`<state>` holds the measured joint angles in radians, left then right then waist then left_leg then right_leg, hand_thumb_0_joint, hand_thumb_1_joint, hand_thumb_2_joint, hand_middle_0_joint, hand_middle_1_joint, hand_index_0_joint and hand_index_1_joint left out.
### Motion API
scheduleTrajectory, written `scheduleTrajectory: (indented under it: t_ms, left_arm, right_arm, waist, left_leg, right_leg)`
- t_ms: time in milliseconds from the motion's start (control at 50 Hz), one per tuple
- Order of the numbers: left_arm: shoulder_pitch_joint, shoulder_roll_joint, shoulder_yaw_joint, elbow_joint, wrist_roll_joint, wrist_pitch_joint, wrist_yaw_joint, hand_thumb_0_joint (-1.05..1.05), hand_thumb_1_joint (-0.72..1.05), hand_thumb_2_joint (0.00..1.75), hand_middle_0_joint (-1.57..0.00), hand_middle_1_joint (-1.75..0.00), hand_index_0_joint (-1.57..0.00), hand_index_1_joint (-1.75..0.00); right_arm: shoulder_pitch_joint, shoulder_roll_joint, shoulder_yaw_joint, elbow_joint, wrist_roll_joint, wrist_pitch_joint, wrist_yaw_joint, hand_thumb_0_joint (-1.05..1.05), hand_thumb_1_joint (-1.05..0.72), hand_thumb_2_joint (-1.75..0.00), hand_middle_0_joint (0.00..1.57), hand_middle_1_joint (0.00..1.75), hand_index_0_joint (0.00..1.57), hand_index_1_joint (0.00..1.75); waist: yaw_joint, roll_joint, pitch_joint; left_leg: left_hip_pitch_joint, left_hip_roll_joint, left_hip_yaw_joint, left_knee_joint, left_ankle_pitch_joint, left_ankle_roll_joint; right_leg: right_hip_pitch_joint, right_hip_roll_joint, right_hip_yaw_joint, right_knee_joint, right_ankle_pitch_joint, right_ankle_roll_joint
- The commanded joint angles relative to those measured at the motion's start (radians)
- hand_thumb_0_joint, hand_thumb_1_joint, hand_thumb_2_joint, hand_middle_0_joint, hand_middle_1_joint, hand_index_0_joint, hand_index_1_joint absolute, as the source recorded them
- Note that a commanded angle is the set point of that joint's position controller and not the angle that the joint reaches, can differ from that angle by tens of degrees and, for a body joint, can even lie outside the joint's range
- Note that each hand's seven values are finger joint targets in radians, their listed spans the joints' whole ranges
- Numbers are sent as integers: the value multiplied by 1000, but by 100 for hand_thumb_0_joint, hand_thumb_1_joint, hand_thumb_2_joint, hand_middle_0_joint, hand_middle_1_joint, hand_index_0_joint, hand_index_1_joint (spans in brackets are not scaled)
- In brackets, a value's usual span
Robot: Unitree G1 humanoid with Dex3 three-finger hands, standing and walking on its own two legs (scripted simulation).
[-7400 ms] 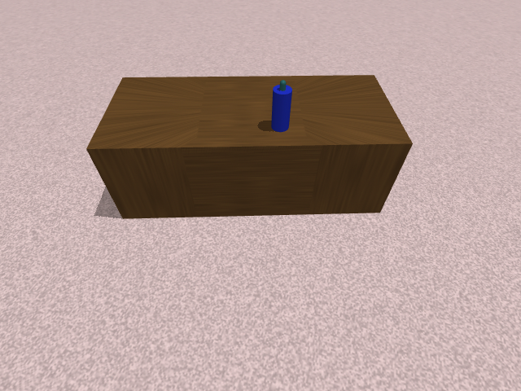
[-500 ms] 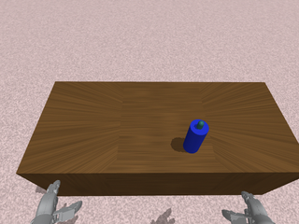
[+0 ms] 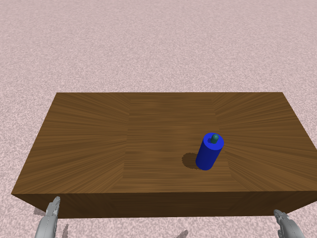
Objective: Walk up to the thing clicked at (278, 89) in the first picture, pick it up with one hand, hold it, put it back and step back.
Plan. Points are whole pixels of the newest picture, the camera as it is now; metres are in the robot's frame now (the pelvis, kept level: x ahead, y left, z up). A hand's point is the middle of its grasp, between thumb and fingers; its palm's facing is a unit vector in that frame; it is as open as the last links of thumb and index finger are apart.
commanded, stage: go down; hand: right
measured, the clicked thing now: (209, 150) +0.46 -0.19 -0.19
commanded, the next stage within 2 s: none
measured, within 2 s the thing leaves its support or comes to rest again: neither
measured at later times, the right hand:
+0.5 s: hand (271, 231) +0.17 -0.28 -0.09, palm faces +0.07 +0.95 -0.31, open 17.6 cm
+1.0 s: hand (293, 198) +0.23 -0.33 -0.03, palm faces +0.19 +0.94 -0.27, open 17.6 cm
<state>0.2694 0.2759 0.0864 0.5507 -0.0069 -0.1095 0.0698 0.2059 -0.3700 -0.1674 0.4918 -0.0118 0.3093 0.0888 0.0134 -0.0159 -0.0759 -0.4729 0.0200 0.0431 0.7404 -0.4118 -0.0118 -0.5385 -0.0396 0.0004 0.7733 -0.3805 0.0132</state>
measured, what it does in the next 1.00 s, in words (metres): stands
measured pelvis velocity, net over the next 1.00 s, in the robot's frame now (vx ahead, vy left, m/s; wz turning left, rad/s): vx -0.01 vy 0.00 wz -0.02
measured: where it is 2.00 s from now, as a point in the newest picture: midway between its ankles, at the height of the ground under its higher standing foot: outside the picture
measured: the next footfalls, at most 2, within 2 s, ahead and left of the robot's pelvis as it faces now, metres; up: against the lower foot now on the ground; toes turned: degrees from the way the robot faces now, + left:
none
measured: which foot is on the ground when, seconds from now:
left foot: down 0.00-1.00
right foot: down 0.00-1.00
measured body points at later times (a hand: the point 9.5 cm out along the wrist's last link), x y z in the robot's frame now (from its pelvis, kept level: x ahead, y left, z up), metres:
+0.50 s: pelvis +0.02 +0.00 -0.01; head +0.05 -0.01 +0.43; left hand +0.17 +0.26 -0.06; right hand +0.17 -0.33 -0.07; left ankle -0.03 +0.13 -0.71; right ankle +0.00 -0.13 -0.71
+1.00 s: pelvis -0.01 +0.00 -0.02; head +0.02 -0.02 +0.43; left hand +0.14 +0.26 -0.06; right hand +0.22 -0.38 -0.01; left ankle -0.03 +0.13 -0.71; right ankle +0.00 -0.13 -0.71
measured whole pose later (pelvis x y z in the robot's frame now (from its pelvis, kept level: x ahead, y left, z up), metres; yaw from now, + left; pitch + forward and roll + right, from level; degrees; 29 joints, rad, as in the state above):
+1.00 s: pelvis -0.01 +0.00 -0.02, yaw -1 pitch +9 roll +2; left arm 0.39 0.26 0.02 0.34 -0.02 -0.15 0.13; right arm 0.05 -0.53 -0.38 0.36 0.08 0.31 0.25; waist 0.03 -0.01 -0.11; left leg -0.58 0.02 0.07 0.88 -0.47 -0.01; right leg -0.67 -0.04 0.04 0.94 -0.43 0.01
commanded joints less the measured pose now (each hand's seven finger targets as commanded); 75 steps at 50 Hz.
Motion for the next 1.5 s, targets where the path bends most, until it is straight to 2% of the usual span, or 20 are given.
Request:
scheduleTrajectory:
  t_ms: [0,80,180,240,420,500,660,720,740,800,820,840,900,920,980,1100,1240,1300,1400,1480]
  left_arm:
    - [21,143,46,-154,-9,-41,26,0,-55,5,-6,-5,-5,-6]
    - [-5,157,43,-212,-8,-43,32,0,-55,5,-6,-5,-5,-6]
    - [73,136,32,-251,-14,-39,36,0,-55,5,-6,-5,-6,-6]
    - [41,169,57,-338,-15,-42,42,0,-54,5,-6,-5,-6,-5]
    - [128,126,26,-372,-17,-31,39,0,-55,5,-6,-5,-6,-6]
    - [152,130,38,-392,-19,-25,39,0,-55,5,-6,-6,-6,-6]
    - [149,134,30,-476,-21,-31,49,0,-55,6,-6,-6,-6,-6]
    - [124,133,15,-529,-22,-43,60,0,-55,6,-6,-5,-6,-6]
    - [161,113,8,-465,-21,-43,63,0,-55,5,-6,-6,-6,-6]
    - [154,148,47,-423,-17,-63,78,0,-55,5,-6,-5,-6,-6]
    - [154,121,11,-414,-14,-70,76,0,-55,5,-6,-5,-6,-6]
    - [155,121,12,-383,-14,-76,77,0,-54,5,-6,-5,-6,-5]
    - [117,109,-9,-357,-13,-97,79,0,-54,5,-6,-5,-6,-5]
    - [124,137,21,-338,-13,-100,82,0,-54,5,-6,-5,-6,-5]
    - [80,174,30,-385,-15,-116,84,0,-54,5,-6,-5,-6,-5]
    - [61,135,-48,-336,-15,-131,75,0,-54,5,-5,-5,-5,-5]
    - [56,173,-20,-319,-1,-138,69,0,-55,5,-5,-5,-5,-5]
    - [43,167,-26,-305,2,-145,72,0,-55,5,-5,-5,-5,-5]
    - [62,129,-59,-203,10,-143,76,0,-55,6,-5,-5,-5,-5]
    - [34,156,-56,-211,15,-144,85,0,-54,5,-5,-5,-5,-5]
  right_arm:
    - [-24,-241,-101,-195,5,-6,0,0,61,-3,2,6,3,6]
    - [9,-243,-106,-218,9,16,22,0,61,-3,2,6,3,6]
    - [26,-255,-126,-311,15,26,40,0,61,-4,2,6,3,6]
    - [68,-250,-139,-303,20,34,45,0,59,-4,2,6,3,6]
    - [108,-264,-170,-382,25,52,61,0,57,-4,2,6,4,6]
    - [94,-281,-189,-439,23,59,65,0,55,-5,3,5,4,5]
    - [112,-288,-208,-487,37,65,77,0,57,-6,2,6,4,6]
    - [-3,-314,-225,-503,46,49,78,0,56,-5,3,6,4,6]
    - [-45,-344,-248,-498,45,38,75,0,55,-5,2,6,4,6]
    - [-152,-380,-283,-470,60,-7,84,0,56,-5,3,6,4,6]
    - [-180,-383,-288,-484,75,-24,93,0,57,-4,3,5,4,5]
    - [-231,-422,-310,-475,79,-38,102,0,59,-4,3,6,4,6]
    - [-327,-458,-335,-370,94,-62,140,0,59,-4,3,5,4,5]
    - [-354,-449,-333,-308,101,-64,154,0,58,-4,3,5,4,5]
    - [-436,-450,-321,-160,110,-71,201,0,54,-4,4,5,4,5]
    - [-527,-544,-363,54,126,-119,280,0,55,-2,5,5,5,5]
    - [-727,-686,-433,103,120,-257,305,0,58,-3,4,5,4,5]
    - [-782,-702,-444,147,131,-318,316,0,61,-2,4,5,4,5]
    - [-859,-713,-425,235,137,-390,355,0,60,-3,4,5,4,5]
    - [-878,-715,-415,317,147,-405,382,0,57,-2,5,5,5,5]
  waist:
    - [-10,-47,-143]
    - [-8,-39,-119]
    - [0,-41,-183]
    - [-1,-5,-197]
    - [-12,-53,-201]
    - [-8,-76,-206]
    - [-7,-48,-170]
    - [16,-40,-165]
    - [12,-69,-144]
    - [29,-108,-133]
    - [17,-121,-130]
    - [19,-149,-140]
    - [24,-160,-149]
    - [36,-148,-163]
    - [46,-100,-219]
    - [-9,-66,-168]
    - [8,-119,-242]
    - [24,-119,-240]
    - [42,-172,-292]
    - [57,-147,-306]
  left_leg:
    - [11,-22,11,-79,265,14]
    - [-4,-20,11,-73,252,10]
    - [5,-18,13,-29,351,5]
    - [8,-18,15,-15,368,2]
    - [-23,-20,16,21,367,4]
    - [-46,-22,17,29,341,8]
    - [-64,-20,14,12,237,10]
    - [-72,-15,4,2,202,8]
    - [-85,-13,0,3,190,9]
    - [-113,-11,-4,11,155,14]
    - [-113,-11,-4,7,141,14]
    - [-123,-10,-6,8,128,17]
    - [-122,-12,-7,6,116,17]
    - [-125,-16,2,13,129,18]
    - [-98,-22,15,8,158,17]
    - [-64,-22,13,-24,159,19]
    - [-29,-27,-8,-28,213,27]
    - [-35,-24,-25,-46,185,24]
    - [-70,-28,-27,-30,233,27]
    - [-81,-34,-15,-40,241,25]
  right_leg:
    - [121,30,-11,-72,260,-21]
    - [85,32,-11,-54,240,-22]
    - [115,29,-5,-12,354,-19]
    - [112,27,0,8,383,-21]
    - [98,23,10,35,451,-14]
    - [96,22,12,37,435,-11]
    - [40,31,7,26,255,-16]
    - [33,30,10,23,193,-22]
    - [37,30,11,20,180,-20]
    - [37,26,24,5,144,-18]
    - [35,27,25,4,129,-19]
    - [31,28,25,3,114,-19]
    - [35,26,29,-2,96,-18]
    - [40,22,36,-7,108,-19]
    - [74,16,46,-12,151,-18]
    - [47,18,33,-34,166,-22]
    - [93,17,18,-38,214,-25]
    - [89,22,10,-39,164,-32]
    - [124,15,17,-28,223,-32]
    - [137,11,24,-34,233,-32]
